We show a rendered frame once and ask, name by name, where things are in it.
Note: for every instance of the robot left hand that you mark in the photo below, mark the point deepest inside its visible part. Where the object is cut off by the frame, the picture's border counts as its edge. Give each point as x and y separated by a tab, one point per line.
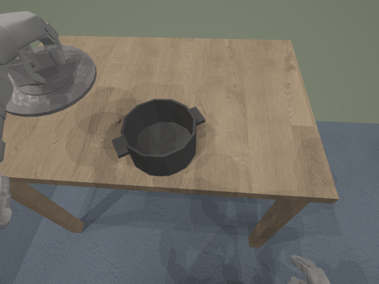
26	27

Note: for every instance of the knob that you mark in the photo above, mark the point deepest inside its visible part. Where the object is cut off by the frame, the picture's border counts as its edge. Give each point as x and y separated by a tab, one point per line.
44	64

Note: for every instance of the lid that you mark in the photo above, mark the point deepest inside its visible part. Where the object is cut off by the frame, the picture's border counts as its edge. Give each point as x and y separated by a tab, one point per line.
74	81

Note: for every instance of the table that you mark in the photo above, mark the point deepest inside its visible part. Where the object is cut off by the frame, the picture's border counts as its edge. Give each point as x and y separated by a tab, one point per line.
259	139

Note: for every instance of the robot right hand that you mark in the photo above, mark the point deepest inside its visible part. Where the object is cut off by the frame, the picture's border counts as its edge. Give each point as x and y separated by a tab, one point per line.
313	274

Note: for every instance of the left robot forearm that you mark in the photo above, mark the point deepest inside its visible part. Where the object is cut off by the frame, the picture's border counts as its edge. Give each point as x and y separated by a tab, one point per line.
8	51

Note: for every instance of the left robot upper arm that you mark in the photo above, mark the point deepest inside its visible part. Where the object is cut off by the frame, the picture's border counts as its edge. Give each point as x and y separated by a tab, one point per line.
5	201

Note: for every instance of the pot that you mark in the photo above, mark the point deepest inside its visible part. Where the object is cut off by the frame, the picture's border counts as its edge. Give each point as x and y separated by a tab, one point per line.
160	136

